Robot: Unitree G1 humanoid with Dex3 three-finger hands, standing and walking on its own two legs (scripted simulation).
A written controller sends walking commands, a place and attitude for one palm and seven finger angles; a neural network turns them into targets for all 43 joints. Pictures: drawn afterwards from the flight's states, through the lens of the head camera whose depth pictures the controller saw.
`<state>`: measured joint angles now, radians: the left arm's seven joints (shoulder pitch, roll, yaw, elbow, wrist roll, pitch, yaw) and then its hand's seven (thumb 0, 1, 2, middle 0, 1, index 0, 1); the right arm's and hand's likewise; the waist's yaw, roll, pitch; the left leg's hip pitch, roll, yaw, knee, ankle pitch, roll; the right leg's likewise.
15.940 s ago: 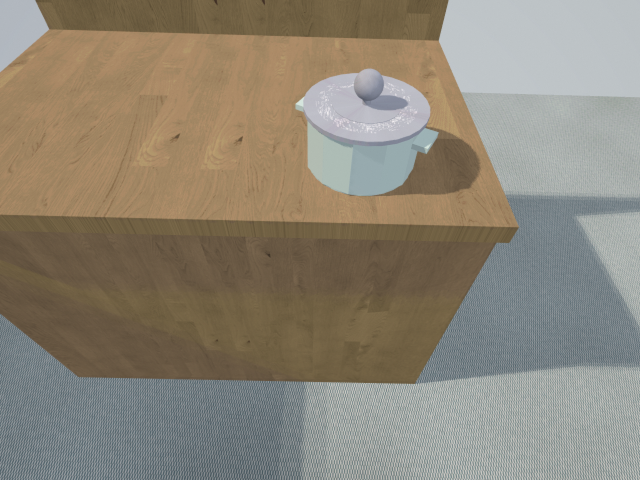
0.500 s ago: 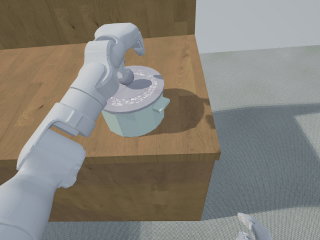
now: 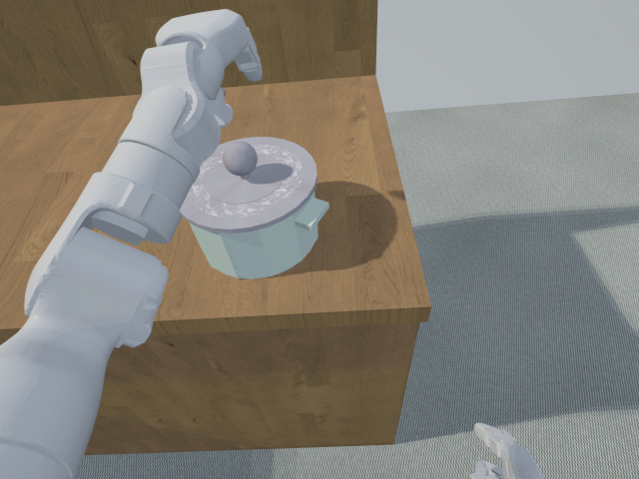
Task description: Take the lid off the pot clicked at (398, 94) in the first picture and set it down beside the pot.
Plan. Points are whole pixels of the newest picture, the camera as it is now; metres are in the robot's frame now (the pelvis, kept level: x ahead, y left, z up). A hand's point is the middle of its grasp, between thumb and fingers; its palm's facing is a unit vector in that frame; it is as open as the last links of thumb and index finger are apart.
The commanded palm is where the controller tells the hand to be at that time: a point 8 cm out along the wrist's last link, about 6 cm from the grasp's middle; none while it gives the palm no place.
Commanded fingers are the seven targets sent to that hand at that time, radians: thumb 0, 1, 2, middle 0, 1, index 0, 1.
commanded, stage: move the open hand above the knob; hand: left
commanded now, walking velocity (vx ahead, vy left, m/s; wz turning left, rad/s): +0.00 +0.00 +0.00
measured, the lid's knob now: (240, 158) +0.50 +0.11 +0.17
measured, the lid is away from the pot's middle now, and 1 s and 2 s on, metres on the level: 0.00 0.00 0.00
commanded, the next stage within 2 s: lower the open fingers around the knob in 1.42 s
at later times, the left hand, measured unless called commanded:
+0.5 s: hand (242, 122) +0.46 +0.08 +0.24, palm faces -0.10 +0.00 -0.99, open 9.8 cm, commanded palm +0.44 +0.11 +0.31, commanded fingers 0.00 -0.39 1.74 -0.90 -0.08 -0.90 -0.08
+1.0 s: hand (217, 110) +0.47 +0.11 +0.26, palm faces -0.09 -0.04 -1.00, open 9.8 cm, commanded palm +0.43 +0.11 +0.31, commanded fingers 0.00 -0.39 1.74 -0.90 -0.08 -0.90 -0.08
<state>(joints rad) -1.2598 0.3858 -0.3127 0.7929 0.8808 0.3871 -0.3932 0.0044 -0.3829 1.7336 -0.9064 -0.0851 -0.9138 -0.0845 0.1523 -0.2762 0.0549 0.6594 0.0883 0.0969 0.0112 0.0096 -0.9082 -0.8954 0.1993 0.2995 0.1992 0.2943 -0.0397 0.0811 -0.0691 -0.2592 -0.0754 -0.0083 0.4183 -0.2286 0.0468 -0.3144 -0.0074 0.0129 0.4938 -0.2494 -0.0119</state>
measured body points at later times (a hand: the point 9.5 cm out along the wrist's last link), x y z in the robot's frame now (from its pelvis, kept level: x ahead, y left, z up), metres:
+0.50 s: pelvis +0.00 +0.01 +0.00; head +0.01 -0.04 +0.45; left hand +0.46 +0.08 +0.30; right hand +0.15 -0.23 -0.13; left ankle -0.01 +0.09 -0.74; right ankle +0.00 -0.11 -0.74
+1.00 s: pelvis +0.00 +0.00 +0.00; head +0.01 -0.04 +0.45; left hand +0.47 +0.11 +0.31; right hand +0.16 -0.23 -0.12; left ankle -0.01 +0.09 -0.74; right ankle +0.00 -0.11 -0.74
